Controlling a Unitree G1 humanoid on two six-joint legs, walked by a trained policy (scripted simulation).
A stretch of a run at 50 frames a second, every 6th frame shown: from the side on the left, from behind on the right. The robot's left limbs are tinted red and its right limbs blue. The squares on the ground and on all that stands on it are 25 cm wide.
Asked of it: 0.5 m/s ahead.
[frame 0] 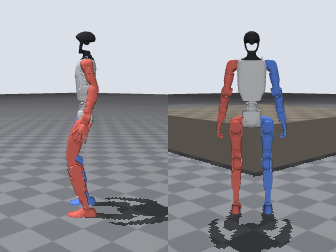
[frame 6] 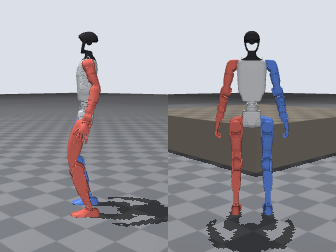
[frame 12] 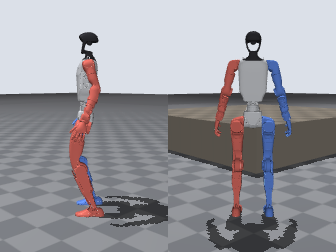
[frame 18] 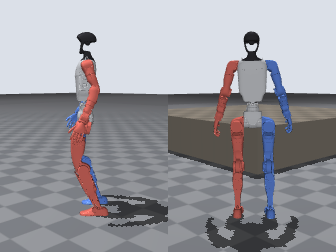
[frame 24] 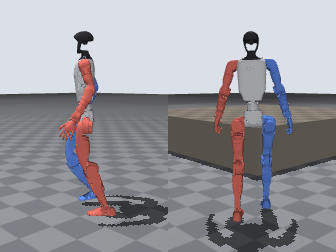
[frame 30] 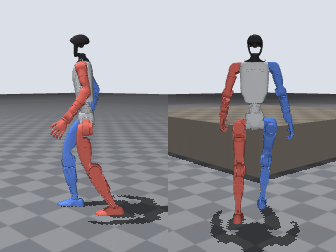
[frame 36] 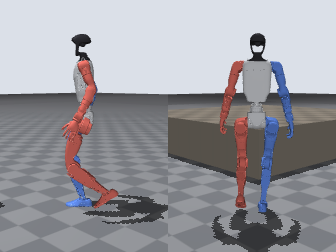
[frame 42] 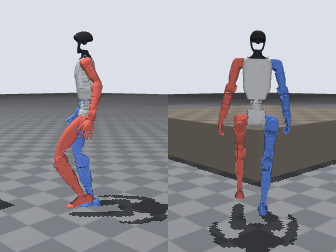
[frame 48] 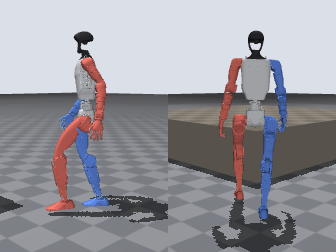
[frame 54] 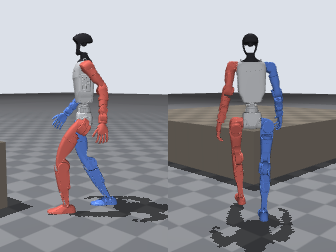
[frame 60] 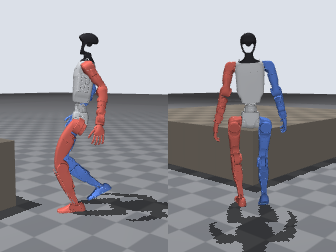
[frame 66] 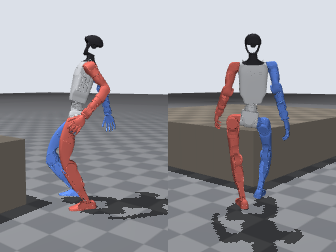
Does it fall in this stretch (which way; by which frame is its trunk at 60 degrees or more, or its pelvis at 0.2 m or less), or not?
no
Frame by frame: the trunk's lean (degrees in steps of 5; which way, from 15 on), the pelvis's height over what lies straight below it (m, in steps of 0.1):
0: 0, 0.8
6: 5, 0.8
12: 5, 0.8
18: 0, 0.8
24: 0, 0.8
30: 5, 0.8
36: 5, 0.8
42: 5, 0.8
48: 0, 0.8
54: 0, 0.8
60: 10, 0.7
66: 15 backward, 0.7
